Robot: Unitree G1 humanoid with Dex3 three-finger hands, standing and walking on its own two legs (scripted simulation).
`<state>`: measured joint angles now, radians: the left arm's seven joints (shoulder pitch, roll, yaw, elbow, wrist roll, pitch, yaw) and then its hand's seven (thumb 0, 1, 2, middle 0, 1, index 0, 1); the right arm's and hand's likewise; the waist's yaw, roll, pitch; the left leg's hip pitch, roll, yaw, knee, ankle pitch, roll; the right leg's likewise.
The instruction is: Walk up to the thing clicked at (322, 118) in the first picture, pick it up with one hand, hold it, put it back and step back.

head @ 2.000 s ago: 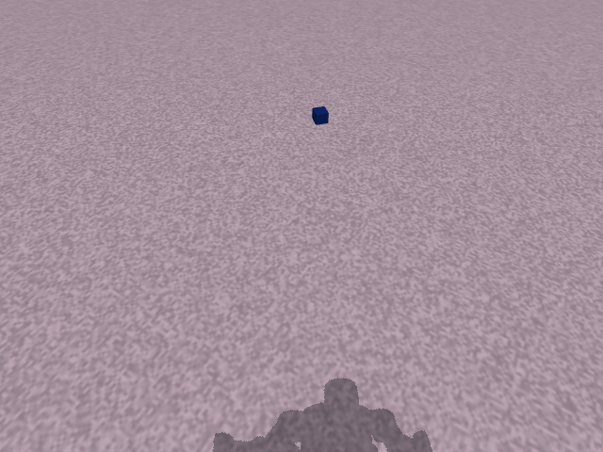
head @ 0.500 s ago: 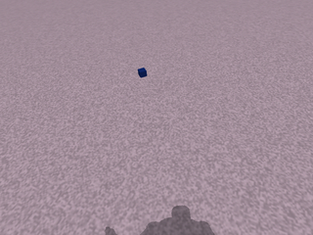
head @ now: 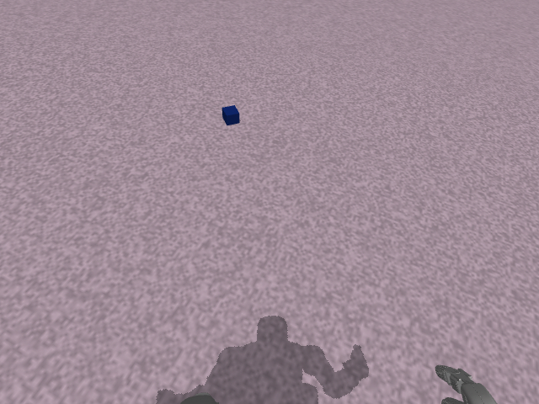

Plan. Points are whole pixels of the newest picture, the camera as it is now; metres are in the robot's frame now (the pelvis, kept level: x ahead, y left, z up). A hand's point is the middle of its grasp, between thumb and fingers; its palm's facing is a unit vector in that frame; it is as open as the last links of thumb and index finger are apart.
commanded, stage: walk up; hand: left
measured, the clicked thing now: (230, 115) +1.68 +0.23 -0.72
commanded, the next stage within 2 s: none
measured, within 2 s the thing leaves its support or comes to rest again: neither
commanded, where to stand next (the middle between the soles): +1.29 +0.00 m, yaw -2 degrees
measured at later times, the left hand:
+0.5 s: hand (164, 257) +0.38 +0.21 -0.10, palm faces +0.00 -0.91 -0.42, open 7.4 cm
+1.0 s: hand (169, 185) +0.60 +0.25 -0.14, palm faces -0.03 -0.95 -0.32, open 7.4 cm
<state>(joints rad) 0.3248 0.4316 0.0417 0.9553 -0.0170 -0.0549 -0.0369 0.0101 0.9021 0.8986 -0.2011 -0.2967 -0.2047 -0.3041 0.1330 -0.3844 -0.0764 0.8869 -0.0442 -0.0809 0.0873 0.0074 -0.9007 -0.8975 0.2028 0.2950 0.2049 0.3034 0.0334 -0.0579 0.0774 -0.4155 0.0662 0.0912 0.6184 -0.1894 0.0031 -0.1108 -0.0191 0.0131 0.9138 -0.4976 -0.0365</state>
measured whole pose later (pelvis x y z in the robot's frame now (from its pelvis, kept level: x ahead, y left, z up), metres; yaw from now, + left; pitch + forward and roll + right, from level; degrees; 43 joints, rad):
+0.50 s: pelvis +0.30 -0.06 +0.01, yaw -1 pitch -3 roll +1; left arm 0.25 0.38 0.04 0.89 -0.01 -0.10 -0.06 0.00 0.90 0.90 -0.20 -0.30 -0.21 -0.30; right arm 0.27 -0.44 -0.05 0.94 0.01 -0.05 0.06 0.01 -0.90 -0.90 0.20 0.29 0.20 0.30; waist 0.02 0.08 0.06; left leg -0.37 0.04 0.00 1.18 -0.35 0.03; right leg -0.29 -0.05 -0.08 0.57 -0.24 -0.02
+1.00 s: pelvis +0.55 -0.01 +0.02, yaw +0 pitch -2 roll -1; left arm 0.29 0.42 0.02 0.91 -0.02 -0.06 -0.03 0.01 0.90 0.90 -0.20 -0.30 -0.20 -0.30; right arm 0.22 -0.37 -0.05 0.85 0.00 -0.09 0.06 0.00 -0.90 -0.90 0.20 0.30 0.21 0.30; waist 0.00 -0.04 0.08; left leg -0.24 0.01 0.09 0.49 -0.22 0.06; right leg -0.39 -0.02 0.06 1.11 -0.33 -0.04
